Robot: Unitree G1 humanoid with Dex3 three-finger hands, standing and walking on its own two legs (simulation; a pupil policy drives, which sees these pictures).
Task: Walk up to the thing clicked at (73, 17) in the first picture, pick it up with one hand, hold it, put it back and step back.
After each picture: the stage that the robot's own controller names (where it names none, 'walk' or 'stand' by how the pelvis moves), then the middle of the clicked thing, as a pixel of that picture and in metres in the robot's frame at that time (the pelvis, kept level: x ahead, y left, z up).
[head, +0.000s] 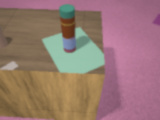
stand; (68, 30) +0.68 +0.08 +0.00
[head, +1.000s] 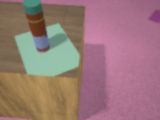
rise first; (38, 28) +0.62 +0.22 +0.03
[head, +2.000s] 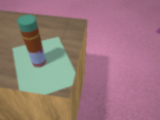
stand; (33, 43) +0.56 +0.23 +0.01
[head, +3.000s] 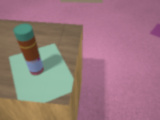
stand; (30, 52) +0.53 +0.24 +0.00
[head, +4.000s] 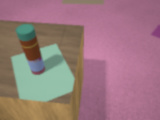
stand; (32, 52) +0.54 +0.24 +0.00
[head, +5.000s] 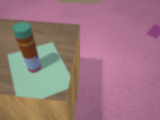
stand; (28, 49) +0.56 +0.25 +0.00
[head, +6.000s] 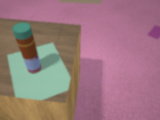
stand; (28, 50) +0.55 +0.25 +0.00
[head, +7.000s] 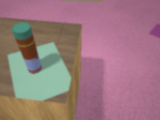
stand; (29, 50) +0.54 +0.25 +0.00
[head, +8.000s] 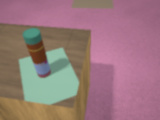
rise first; (38, 55) +0.54 +0.24 +0.00
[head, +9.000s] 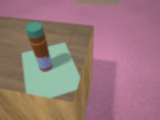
go down; (40, 49) +0.56 +0.24 +0.00
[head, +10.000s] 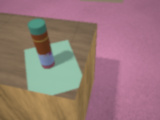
go down; (43, 46) +0.56 +0.24 +0.00
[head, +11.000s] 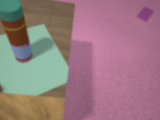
go down; (17, 35) +0.52 +0.22 +0.04
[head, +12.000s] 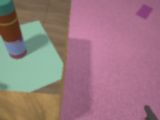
close in; (10, 30) +0.54 +0.23 +0.05
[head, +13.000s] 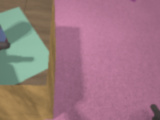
close; out of the picture +0.55 +0.25 +0.08
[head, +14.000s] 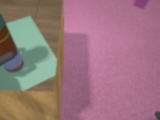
lift; (2, 45) +0.46 +0.22 +0.07
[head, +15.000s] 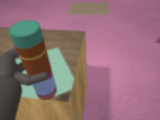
lift; (37, 65) +0.33 +0.14 +0.18
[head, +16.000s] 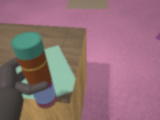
hold; (38, 75) +0.32 +0.15 +0.14
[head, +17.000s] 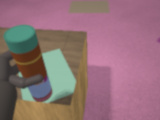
hold; (33, 69) +0.32 +0.16 +0.17
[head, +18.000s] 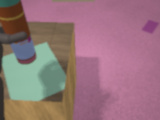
crouch; (17, 29) +0.46 +0.19 +0.19
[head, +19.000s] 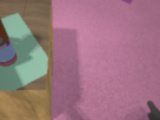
lower; out of the picture +0.50 +0.22 +0.06
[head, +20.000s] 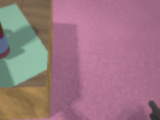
lower; out of the picture +0.51 +0.23 +0.08
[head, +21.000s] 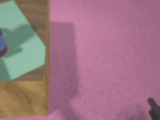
lower; out of the picture +0.51 +0.22 +0.08
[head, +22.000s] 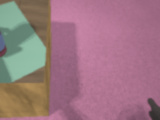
lower; out of the picture +0.52 +0.23 +0.08
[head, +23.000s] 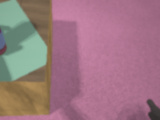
loosen; out of the picture +0.52 +0.23 +0.08
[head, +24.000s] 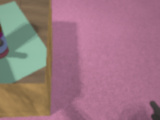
withdraw; out of the picture +0.51 +0.22 +0.08
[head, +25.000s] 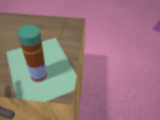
sink last; (34, 57) +0.46 +0.20 +0.05
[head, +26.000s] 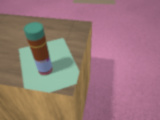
stand; (40, 51) +0.51 +0.23 +0.04
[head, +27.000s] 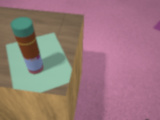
stand; (29, 49) +0.50 +0.23 +0.04
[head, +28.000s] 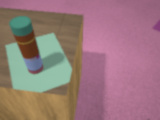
stand; (29, 48) +0.50 +0.23 +0.05
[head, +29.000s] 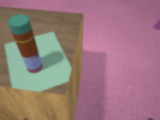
stand; (27, 47) +0.50 +0.23 +0.05
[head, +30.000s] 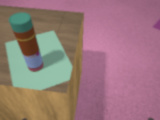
stand; (29, 45) +0.50 +0.23 +0.06
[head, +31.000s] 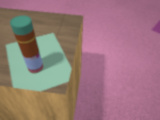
stand; (29, 47) +0.50 +0.23 +0.05
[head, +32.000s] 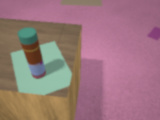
walk; (33, 55) +0.52 +0.23 +0.00
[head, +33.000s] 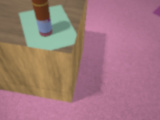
walk; (42, 12) +0.70 +0.20 +0.02
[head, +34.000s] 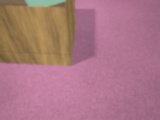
walk; out of the picture +1.02 +0.29 +0.03
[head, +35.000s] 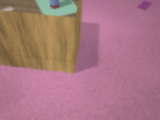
stand; out of the picture +1.10 +0.23 +0.00
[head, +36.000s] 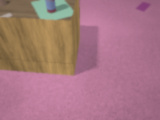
stand; out of the picture +1.12 +0.25 +0.00
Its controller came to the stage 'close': yes
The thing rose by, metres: 0.21
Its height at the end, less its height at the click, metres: +0.00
